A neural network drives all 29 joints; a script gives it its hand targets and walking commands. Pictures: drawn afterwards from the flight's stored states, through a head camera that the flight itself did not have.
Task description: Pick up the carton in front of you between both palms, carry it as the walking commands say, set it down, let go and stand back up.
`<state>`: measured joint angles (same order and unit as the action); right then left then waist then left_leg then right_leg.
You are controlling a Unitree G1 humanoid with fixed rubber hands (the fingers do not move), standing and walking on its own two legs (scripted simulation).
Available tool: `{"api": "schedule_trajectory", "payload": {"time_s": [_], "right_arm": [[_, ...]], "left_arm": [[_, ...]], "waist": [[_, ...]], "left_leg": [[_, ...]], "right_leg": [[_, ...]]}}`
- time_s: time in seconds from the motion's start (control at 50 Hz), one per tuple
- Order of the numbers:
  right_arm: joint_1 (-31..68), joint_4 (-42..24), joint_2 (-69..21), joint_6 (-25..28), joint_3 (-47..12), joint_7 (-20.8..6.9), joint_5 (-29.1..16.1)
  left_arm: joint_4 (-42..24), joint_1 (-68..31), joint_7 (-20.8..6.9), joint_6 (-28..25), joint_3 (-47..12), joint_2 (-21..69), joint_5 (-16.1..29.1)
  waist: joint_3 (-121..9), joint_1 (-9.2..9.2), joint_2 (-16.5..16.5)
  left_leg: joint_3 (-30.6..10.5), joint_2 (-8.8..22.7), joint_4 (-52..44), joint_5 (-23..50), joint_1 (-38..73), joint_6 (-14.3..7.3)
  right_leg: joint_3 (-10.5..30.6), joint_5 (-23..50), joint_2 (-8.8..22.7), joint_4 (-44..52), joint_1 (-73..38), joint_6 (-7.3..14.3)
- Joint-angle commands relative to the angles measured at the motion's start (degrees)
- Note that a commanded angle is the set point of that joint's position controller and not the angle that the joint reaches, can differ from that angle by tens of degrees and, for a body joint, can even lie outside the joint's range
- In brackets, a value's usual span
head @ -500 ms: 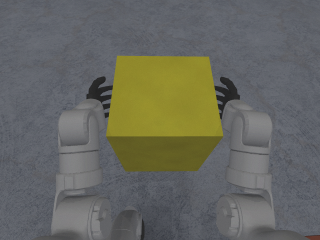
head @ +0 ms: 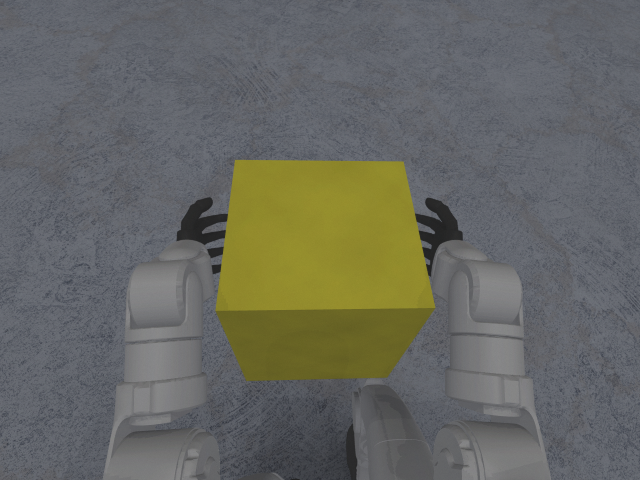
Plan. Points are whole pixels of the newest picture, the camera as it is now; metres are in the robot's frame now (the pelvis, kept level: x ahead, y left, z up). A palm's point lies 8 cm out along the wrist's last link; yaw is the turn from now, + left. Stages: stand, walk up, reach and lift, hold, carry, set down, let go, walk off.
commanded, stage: carry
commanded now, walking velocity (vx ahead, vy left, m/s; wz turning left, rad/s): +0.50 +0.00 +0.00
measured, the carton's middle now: (318, 279) +0.35 -0.02 -0.03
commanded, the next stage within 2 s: none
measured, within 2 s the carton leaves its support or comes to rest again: neither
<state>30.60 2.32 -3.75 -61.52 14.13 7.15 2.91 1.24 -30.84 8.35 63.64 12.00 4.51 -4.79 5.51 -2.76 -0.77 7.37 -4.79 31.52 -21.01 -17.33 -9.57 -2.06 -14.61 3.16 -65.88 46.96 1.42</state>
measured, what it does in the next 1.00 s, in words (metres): walks ahead: right foot, then left foot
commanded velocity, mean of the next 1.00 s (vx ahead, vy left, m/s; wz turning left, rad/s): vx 0.50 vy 0.00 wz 0.00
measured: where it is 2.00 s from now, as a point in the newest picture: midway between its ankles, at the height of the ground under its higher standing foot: (264, 157)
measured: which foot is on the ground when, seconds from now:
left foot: down 0.00-0.20, up 0.22-0.60, down 0.62-1.00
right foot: up 0.00-0.16, down 0.18-0.62, up 0.64-1.00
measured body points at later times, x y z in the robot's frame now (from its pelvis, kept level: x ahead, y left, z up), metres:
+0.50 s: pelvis +0.33 +0.02 +0.02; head +0.35 +0.02 +0.47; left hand +0.65 +0.21 +0.13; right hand +0.68 -0.09 +0.12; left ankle +0.40 +0.18 -0.69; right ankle +0.27 -0.05 -0.73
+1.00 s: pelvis +0.64 +0.07 +0.01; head +0.62 +0.08 +0.46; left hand +0.91 +0.23 +0.10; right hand +0.91 -0.08 +0.10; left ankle +0.51 +0.17 -0.73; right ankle +0.76 -0.04 -0.71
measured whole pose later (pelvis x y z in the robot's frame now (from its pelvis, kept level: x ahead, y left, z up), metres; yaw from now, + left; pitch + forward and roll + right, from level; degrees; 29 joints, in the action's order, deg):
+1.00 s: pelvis +0.64 +0.07 +0.01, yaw +1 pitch +4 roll +0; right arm 7.4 -19.7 -7.5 -67.9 4.8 5.6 5.8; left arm -21.5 -5.8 4.8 69.0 5.1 7.3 -6.3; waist -8.1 -0.9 -0.4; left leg 11.3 2.4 16.2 -19.8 -0.3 0.3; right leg -9.7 -7.2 4.3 -30.2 30.3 -0.2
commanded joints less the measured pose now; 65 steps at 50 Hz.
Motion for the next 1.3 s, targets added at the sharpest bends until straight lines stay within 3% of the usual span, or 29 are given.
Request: {"api": "schedule_trajectory", "payload": {"time_s": [0.0,0.06,0.1,0.14,0.16,0.18,0.2,0.22,0.26,0.28,0.36,0.48,0.54,0.58,0.6,0.62,0.64,0.66,0.72,0.84,0.94,1.02,1.04,1.06,1.08,1.1,1.14,1.18,1.28], "right_arm": [[37.3,-4.5,-64.1,1.6,-45.7,-16.7,-25.1],[35.8,-4.8,-62.0,3.2,-46.7,-16.9,-24.8],[34.6,-5.5,-60.1,3.5,-47.1,-16.5,-24.8],[35.0,-6.8,-58.6,3.4,-47.6,-16.1,-25.5],[37.6,-7.7,-57.2,3.1,-48.0,-16.0,-26.0],[37.9,-7.1,-57.4,2.3,-48.0,-15.9,-25.7],[35.0,-5.7,-56.4,1.3,-47.1,-15.4,-25.6],[35.3,-6.8,-55.2,0.7,-46.0,-14.7,-24.9],[36.3,-8.3,-54.0,-0.5,-43.5,-13.4,-22.9],[34.7,-8.7,-53.4,-1.3,-42.3,-12.8,-21.8],[28.2,-7.6,-53.6,-4.0,-40.2,-11.8,-17.7],[22.4,-9.7,-57.7,-6.2,-43.3,-12.9,-16.5],[20.6,-12.4,-59.2,-7.0,-45.8,-14.2,-18.2],[17.6,-13.2,-59.7,-7.2,-46.8,-15.2,-19.1],[15.1,-13.2,-59.6,-7.2,-46.9,-15.7,-19.2],[12.8,-13.5,-58.6,-7.3,-46.4,-16.0,-18.6],[12.3,-13.2,-58.2,-6.7,-46.5,-16.2,-17.8],[10.4,-14.8,-59.2,-6.4,-47.2,-16.4,-18.6],[9.7,-20.7,-63.1,-5.4,-48.8,-17.1,-21.1],[3.7,-25.0,-58.1,-5.7,-49.8,-17.5,-22.1],[0.5,-25.0,-53.8,-6.9,-48.7,-17.2,-20.2],[1.0,-23.5,-50.9,-8.1,-48.2,-16.8,-18.9],[1.8,-23.2,-49.5,-8.5,-48.0,-16.7,-18.7],[4.6,-24.6,-49.4,-9.2,-48.7,-16.7,-19.5],[5.7,-24.0,-50.1,-9.4,-49.1,-16.9,-19.9],[6.0,-22.7,-52.1,-9.1,-49.3,-17.1,-20.2],[6.2,-22.2,-55.3,-8.2,-49.2,-17.3,-20.5],[5.8,-22.7,-57.0,-7.2,-49.6,-17.1,-19.8],[3.4,-24.6,-57.8,-6.4,-49.6,-15.9,-18.6]], "left_arm": [[-4.2,-35.4,-12.4,-4.9,-43.8,62.1,20.8],[-4.8,-34.7,-12.8,-6.1,-45.1,60.1,20.8],[-5.8,-34.3,-12.9,-6.3,-45.6,58.6,21.2],[-7.0,-35.0,-13.0,-6.0,-45.5,57.1,21.7],[-7.2,-33.9,-13.1,-5.6,-45.1,55.9,21.7],[-6.9,-34.3,-13.2,-5.2,-44.3,54.2,21.8],[-5.4,-32.3,-13.2,-4.5,-43.3,52.6,22.5],[-5.6,-32.5,-13.5,-3.6,-43.8,53.7,24.1],[-9.5,-38.5,-14.2,-1.9,-45.3,55.7,27.5],[-11.3,-39.6,-14.3,-1.0,-45.8,56.1,28.5],[-11.8,-37.4,-15.5,2.5,-44.0,57.1,29.3],[-9.1,-24.9,-18.0,5.3,-41.5,58.3,24.8],[-10.3,-19.1,-18.3,5.3,-41.7,57.9,22.4],[-12.0,-15.8,-18.2,5.1,-42.3,57.3,21.2],[-12.8,-14.4,-18.2,5.1,-42.7,56.6,20.5],[-14.1,-13.9,-18.3,5.2,-43.2,56.3,20.4],[-15.6,-14.7,-18.5,5.5,-44.4,58.1,21.1],[-16.7,-14.0,-18.7,5.1,-45.1,58.6,21.3],[-22.3,-11.5,-18.3,3.7,-46.6,59.1,21.7],[-24.8,-3.3,-16.7,3.1,-48.0,57.5,20.8],[-25.6,-1.7,-16.9,4.5,-47.9,53.6,20.9],[-23.5,-1.8,-17.4,5.8,-46.7,50.9,21.0],[-22.1,-1.1,-17.4,6.1,-46.1,50.2,20.8],[-20.3,-1.5,-17.5,5.8,-45.0,49.1,19.9],[-19.4,-1.3,-17.4,5.7,-45.1,50.3,20.1],[-20.4,-2.5,-17.5,5.7,-45.4,51.8,20.8],[-21.9,-5.1,-17.8,5.1,-46.5,55.5,22.0],[-23.2,-6.8,-18.3,4.3,-47.7,57.9,22.8],[-25.9,-5.3,-18.9,4.2,-48.1,56.3,23.9]], "waist": [[-34.1,-1.42,-3.9],[-31.3,-1.69,-4.8],[-31.9,-0.75,-5.8],[-35.9,3.83,-6.4],[-36.7,7.49,-2.8],[-39.5,5.19,8.7],[-44.9,7.20,14.3],[-42.4,7.20,9.1],[-36.1,5.35,1.6],[-34.5,4.85,0.2],[-31.5,4.57,4.0],[-26.6,4.52,11.0],[-24.1,4.66,12.0],[-26.5,3.31,9.2],[-29.3,2.26,7.2],[-32.4,1.39,-3.7],[-32.2,1.41,-16.3],[-30.7,1.34,-13.7],[-28.2,1.72,-1.9],[-25.1,1.99,-7.1],[-20.0,1.43,-8.0],[-21.3,2.80,-5.4],[-24.7,4.02,-2.0],[-28.6,4.90,13.5],[-27.7,4.62,18.8],[-27.4,4.28,13.7],[-26.9,4.01,4.1],[-25.9,3.53,4.6],[-22.5,3.59,8.2]], "left_leg": [[-12.7,13.4,-2.5,60.2,33.3,3.2],[-9.2,11.2,-1.9,65.5,34.0,4.5],[-6.0,11.3,2.0,74.9,29.2,5.3],[-2.1,12.5,13.7,71.2,21.1,7.9],[-1.1,10.8,22.5,55.9,10.5,8.9],[-2.9,4.9,32.1,2.7,-5.8,10.0],[-7.4,-0.6,51.4,-11.9,-20.6,12.2],[-11.0,3.3,53.6,-8.7,-26.2,10.5],[-9.3,6.1,43.6,-2.6,-25.5,8.8],[-8.9,6.8,39.2,-1.0,-23.0,8.9],[-3.9,6.7,19.3,-1.7,-16.8,10.5],[1.8,5.0,0.0,13.7,-13.0,11.3],[4.1,4.8,-7.0,18.2,-9.1,11.1],[6.7,3.9,-11.2,19.2,6.0,9.8],[2.4,7.8,-9.6,15.4,17.2,8.2],[-17.1,20.5,-12.1,11.8,25.2,4.4],[-34.1,28.6,-14.1,14.0,35.5,-3.7],[-34.4,29.5,-15.1,15.7,33.5,-5.3],[-21.2,26.1,-17.4,20.3,23.8,-0.6],[-6.9,20.6,-20.9,20.0,20.4,1.3],[-1.7,18.7,-18.8,27.6,20.5,3.6],[4.7,15.4,-3.0,33.6,13.2,6.8],[5.9,13.7,7.8,27.9,4.6,8.9],[5.1,7.3,26.2,15.3,-10.1,12.0],[-0.4,4.1,35.9,-6.6,-21.6,11.5],[-5.1,7.3,42.0,-7.6,-24.2,9.7],[-7.5,11.8,38.9,-2.2,-22.9,8.3],[-5.9,12.4,29.2,2.5,-18.0,8.8],[-0.9,10.9,8.5,9.7,-15.3,10.5]], "right_leg": [[-4.7,6.2,-3.0,9.4,3.3,1.0],[-8.7,12.4,-6.7,25.8,-2.7,1.6],[-12.3,16.3,-10.0,36.1,-16.4,2.4],[-10.1,22.7,-8.1,43.0,-36.6,3.7],[-3.4,25.4,-2.6,43.4,-49.0,4.9],[14.7,50.5,12.0,34.1,-65.1,10.6],[34.9,34.9,20.5,38.6,-74.5,22.7],[34.4,23.0,19.1,42.0,-72.0,21.8],[23.3,23.2,14.8,45.5,-62.5,15.3],[20.3,21.9,13.9,47.3,-58.0,13.8],[11.7,25.4,11.7,50.5,-51.9,10.2],[1.4,34.5,7.8,49.6,-52.3,5.4],[-1.3,34.2,7.4,47.5,-52.4,4.4],[-5.7,34.1,5.8,37.3,-45.6,1.9],[-7.1,26.7,5.0,29.8,-37.4,0.2],[-8.2,10.8,1.6,14.8,-27.2,-1.9],[-4.8,-11.0,-4.3,5.1,-8.9,-2.6],[-0.1,-14.7,-2.0,-2.9,-3.7,-1.2],[2.1,-7.0,3.6,2.7,-6.9,-0.5],[-4.4,1.0,1.7,25.3,-12.9,-2.8],[-9.4,9.3,-0.3,35.7,-16.4,-1.7],[-14.3,6.4,-3.4,40.5,-35.7,0.0],[-7.3,3.4,1.3,40.7,-47.4,0.9],[19.5,-3.5,15.7,47.8,-57.6,8.5],[31.1,4.3,21.1,52.9,-61.1,12.5],[26.6,10.3,21.1,51.4,-59.9,12.7],[17.3,12.4,18.7,51.2,-53.1,9.4],[9.1,7.2,16.1,54.3,-46.8,5.9],[0.2,5.5,12.9,57.5,-45.5,5.9]]}}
